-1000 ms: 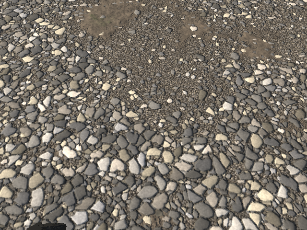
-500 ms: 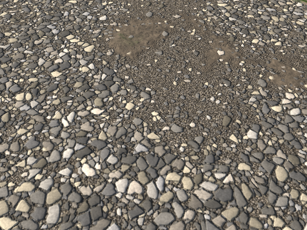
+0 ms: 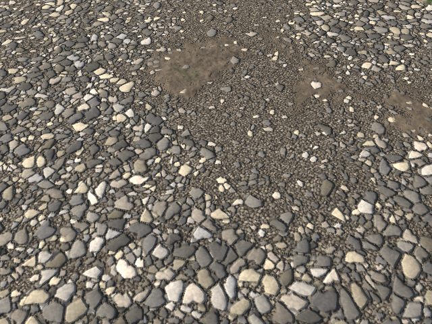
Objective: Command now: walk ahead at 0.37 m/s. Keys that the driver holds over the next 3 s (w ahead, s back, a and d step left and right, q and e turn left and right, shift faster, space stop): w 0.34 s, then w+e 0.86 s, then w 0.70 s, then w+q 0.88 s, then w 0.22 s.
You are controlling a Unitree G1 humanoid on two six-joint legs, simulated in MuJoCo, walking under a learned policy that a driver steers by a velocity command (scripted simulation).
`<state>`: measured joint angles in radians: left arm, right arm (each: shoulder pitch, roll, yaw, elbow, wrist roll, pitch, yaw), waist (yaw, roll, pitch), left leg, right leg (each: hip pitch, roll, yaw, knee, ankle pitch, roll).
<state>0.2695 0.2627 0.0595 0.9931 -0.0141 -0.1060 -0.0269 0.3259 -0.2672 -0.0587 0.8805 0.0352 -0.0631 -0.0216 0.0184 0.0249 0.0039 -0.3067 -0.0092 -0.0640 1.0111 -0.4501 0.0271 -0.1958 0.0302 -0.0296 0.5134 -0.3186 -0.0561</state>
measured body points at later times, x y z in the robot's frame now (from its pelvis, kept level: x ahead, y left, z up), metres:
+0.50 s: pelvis +0.25 +0.06 +0.00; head +0.28 +0.07 +0.44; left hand +0.26 +0.34 -0.15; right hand +0.39 -0.20 -0.11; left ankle +0.32 +0.15 -0.74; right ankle +0.12 -0.08 -0.64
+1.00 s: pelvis +0.52 -0.01 -0.02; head +0.56 -0.03 +0.43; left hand +0.77 +0.18 -0.12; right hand +0.47 -0.29 -0.15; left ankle +0.36 +0.16 -0.65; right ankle +0.59 -0.11 -0.74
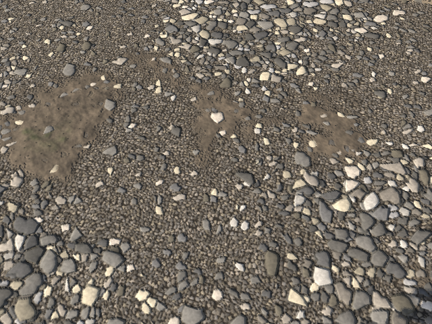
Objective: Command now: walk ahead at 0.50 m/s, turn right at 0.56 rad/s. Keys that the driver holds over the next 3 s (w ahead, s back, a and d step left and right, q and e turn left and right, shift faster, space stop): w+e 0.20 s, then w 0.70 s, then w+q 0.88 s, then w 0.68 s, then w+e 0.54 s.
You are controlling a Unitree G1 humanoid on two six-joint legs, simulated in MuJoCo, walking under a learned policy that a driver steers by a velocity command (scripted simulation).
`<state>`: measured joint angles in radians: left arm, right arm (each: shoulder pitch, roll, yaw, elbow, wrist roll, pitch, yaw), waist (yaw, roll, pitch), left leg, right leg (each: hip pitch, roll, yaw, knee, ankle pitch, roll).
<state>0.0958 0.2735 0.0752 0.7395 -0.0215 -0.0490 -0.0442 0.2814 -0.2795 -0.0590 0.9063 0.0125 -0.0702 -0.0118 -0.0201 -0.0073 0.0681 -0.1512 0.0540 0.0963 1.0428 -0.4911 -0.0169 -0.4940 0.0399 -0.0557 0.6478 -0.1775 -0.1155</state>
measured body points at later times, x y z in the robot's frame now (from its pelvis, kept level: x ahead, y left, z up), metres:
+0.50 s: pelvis +0.30 +0.04 +0.01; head +0.33 +0.03 +0.46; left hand +0.40 +0.30 -0.11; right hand +0.43 -0.26 -0.08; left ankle +0.41 +0.12 -0.72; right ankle +0.13 -0.06 -0.65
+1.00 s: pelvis +0.57 -0.06 +0.01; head +0.60 -0.08 +0.46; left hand +0.85 +0.11 -0.06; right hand +0.48 -0.33 -0.13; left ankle +0.42 +0.11 -0.67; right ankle +0.64 -0.18 -0.72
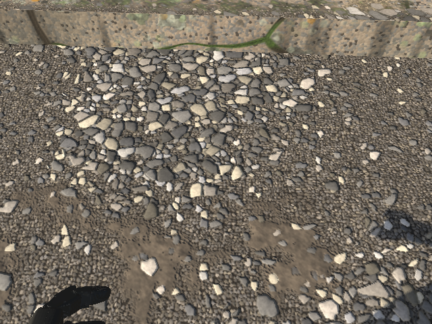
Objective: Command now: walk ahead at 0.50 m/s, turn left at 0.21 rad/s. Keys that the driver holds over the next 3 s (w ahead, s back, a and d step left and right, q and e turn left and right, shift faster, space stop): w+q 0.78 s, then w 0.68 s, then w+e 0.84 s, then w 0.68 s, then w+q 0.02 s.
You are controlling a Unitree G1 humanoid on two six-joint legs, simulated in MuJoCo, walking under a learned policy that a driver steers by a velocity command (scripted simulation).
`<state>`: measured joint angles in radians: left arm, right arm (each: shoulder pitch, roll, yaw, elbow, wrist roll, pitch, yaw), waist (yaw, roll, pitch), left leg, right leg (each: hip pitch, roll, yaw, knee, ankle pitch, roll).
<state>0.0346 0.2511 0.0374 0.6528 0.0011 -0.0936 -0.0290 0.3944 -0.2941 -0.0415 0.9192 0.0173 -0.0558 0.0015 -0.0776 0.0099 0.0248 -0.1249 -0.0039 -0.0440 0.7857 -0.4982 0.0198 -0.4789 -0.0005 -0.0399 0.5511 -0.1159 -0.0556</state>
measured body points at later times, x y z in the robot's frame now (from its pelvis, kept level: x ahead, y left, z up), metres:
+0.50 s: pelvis +0.26 +0.05 -0.01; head +0.30 +0.06 +0.44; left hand +0.21 +0.33 -0.14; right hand +0.53 -0.14 -0.09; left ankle +0.36 +0.16 -0.73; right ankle +0.11 -0.10 -0.71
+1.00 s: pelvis +0.55 +0.12 +0.00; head +0.57 +0.13 +0.45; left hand +0.63 +0.44 -0.07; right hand +0.72 -0.12 -0.12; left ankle +0.36 +0.16 -0.72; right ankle +0.70 +0.07 -0.73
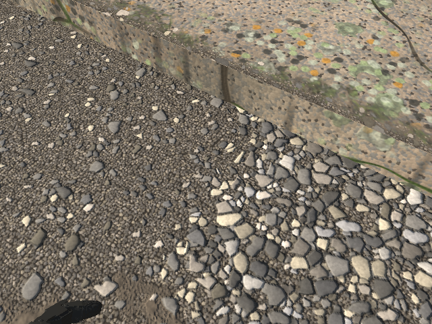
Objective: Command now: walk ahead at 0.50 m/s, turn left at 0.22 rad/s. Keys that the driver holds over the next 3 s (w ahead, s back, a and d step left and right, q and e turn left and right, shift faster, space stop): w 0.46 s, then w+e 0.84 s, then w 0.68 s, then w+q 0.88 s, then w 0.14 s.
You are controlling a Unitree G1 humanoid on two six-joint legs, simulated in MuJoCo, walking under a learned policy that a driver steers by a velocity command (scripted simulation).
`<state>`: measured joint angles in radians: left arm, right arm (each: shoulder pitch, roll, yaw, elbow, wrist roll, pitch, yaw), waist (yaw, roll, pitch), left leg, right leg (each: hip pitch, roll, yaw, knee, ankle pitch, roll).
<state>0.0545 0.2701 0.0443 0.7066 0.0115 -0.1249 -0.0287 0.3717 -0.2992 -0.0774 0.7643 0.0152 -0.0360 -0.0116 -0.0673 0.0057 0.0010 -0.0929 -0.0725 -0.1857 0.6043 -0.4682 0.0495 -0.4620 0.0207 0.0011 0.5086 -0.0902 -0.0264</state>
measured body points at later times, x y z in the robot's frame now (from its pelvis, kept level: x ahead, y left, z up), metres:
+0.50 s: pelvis +0.27 +0.02 +0.00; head +0.31 +0.03 +0.45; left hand +0.24 +0.31 -0.13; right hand +0.53 -0.19 -0.06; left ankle +0.39 +0.13 -0.73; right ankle +0.11 -0.11 -0.72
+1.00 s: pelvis +0.54 +0.00 +0.00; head +0.57 -0.01 +0.45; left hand +0.79 +0.19 -0.09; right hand +0.50 -0.28 -0.13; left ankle +0.39 +0.14 -0.72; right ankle +0.66 -0.13 -0.71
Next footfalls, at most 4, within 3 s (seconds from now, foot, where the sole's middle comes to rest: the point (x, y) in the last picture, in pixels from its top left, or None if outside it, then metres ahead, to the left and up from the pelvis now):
0.48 left None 0.43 0.14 -0.76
1.02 right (250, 256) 0.69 -0.13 -0.76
1.52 left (218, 176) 1.04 -0.05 -0.76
2.00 right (288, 162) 1.09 -0.33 -0.76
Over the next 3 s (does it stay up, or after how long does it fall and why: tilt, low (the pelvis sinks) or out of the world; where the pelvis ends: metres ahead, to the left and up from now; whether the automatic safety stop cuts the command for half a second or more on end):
stays up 1.61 -0.37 0.20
